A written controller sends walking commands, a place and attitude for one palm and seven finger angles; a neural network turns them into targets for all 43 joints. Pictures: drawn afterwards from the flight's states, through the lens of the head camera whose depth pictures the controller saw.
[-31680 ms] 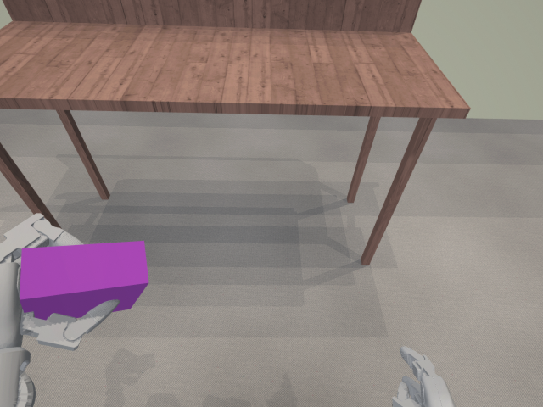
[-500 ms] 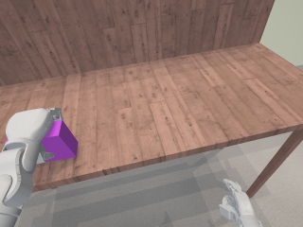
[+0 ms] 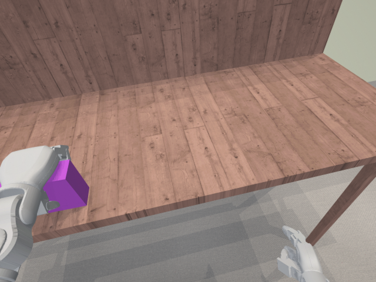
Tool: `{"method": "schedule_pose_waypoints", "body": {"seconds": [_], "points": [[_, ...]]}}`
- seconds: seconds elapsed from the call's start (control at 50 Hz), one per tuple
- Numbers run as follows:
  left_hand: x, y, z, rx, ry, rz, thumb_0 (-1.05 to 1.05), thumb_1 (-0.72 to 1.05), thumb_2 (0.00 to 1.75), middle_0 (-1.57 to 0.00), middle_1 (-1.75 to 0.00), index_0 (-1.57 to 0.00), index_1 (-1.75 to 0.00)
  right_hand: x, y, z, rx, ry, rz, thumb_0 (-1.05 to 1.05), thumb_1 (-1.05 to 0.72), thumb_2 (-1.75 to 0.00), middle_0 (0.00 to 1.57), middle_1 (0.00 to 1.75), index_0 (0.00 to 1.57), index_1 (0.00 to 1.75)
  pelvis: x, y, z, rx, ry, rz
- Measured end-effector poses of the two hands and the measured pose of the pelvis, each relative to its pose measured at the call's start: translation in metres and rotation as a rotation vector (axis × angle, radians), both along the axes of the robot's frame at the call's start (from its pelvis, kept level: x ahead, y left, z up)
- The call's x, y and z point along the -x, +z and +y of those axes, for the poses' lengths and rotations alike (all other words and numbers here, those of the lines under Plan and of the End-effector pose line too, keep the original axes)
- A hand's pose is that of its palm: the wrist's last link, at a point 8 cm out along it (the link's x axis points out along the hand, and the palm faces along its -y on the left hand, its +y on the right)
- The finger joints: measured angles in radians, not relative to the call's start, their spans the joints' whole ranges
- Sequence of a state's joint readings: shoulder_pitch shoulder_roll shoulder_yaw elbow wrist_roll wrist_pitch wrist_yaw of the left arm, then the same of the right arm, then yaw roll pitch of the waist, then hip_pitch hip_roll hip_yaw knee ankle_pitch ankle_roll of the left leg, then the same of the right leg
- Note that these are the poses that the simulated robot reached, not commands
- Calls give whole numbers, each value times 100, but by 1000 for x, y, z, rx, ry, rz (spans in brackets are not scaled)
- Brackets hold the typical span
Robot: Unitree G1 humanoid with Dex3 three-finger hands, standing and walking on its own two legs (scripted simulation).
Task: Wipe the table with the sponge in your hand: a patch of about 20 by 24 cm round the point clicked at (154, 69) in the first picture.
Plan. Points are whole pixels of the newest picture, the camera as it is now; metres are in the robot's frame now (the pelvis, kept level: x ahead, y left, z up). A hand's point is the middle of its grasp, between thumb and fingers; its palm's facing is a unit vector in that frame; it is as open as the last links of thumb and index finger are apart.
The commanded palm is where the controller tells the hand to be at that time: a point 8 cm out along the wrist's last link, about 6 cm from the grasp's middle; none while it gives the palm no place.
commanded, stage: wipe forward along the first lane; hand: left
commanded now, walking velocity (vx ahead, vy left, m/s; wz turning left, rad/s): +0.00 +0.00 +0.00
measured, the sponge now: (52, 193) +0.23 +0.34 +0.08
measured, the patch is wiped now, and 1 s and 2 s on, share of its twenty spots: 0.00 0.30 0.35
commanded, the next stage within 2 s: slide across to the middle lane in 1.58 s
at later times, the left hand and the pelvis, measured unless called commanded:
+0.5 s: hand (53, 162) +0.28 +0.35 +0.12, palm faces -0.08 -0.01 -1.00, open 9.1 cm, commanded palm +0.27 +0.35 +0.16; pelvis +0.00 +0.00 +0.00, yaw +0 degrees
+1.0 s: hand (56, 147) +0.32 +0.37 +0.11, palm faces -0.15 +0.02 -0.99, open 9.2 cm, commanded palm +0.32 +0.36 +0.14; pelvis -0.01 +0.00 -0.01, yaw +0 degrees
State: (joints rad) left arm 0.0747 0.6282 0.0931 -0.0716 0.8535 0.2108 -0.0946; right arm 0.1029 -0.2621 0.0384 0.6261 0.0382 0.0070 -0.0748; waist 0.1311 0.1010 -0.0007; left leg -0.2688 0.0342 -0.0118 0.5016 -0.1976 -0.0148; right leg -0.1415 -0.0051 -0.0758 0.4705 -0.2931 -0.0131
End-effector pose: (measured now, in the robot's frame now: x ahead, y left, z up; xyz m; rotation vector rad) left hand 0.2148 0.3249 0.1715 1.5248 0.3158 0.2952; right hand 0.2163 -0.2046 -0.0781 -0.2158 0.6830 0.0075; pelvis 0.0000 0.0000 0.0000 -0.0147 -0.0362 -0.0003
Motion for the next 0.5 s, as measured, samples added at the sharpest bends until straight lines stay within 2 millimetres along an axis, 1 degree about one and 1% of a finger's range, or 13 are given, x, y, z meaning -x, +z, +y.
{"method": "schedule_pose_waypoints", "body": {"seconds": [0.12,0.26,0.4,0.5], "points": [[-4,0,2,0,4,1,0,-43,108,-82,-140,-83,-140,2,-5,0,8,2,21,1,-91,-90,20,30,20,30,1,0,0,0,11,5],[-26,1,10,-3,31,23,1,-45,111,-82,-138,-84,-140,8,-10,-2,7,-10,48,1,-91,-90,20,30,20,30,4,-1,-2,0,16,17],[-45,0,15,-17,20,64,1,-46,112,-83,-138,-84,-140,23,-14,-16,19,-51,79,1,-91,-90,20,30,20,30,3,-2,-3,2,11,31],[-51,-1,18,-18,4,68,1,-47,112,-83,-138,-84,-140,37,-19,-30,37,-91,118,1,-91,-90,20,30,20,30,2,-3,-3,3,2,42]]}}
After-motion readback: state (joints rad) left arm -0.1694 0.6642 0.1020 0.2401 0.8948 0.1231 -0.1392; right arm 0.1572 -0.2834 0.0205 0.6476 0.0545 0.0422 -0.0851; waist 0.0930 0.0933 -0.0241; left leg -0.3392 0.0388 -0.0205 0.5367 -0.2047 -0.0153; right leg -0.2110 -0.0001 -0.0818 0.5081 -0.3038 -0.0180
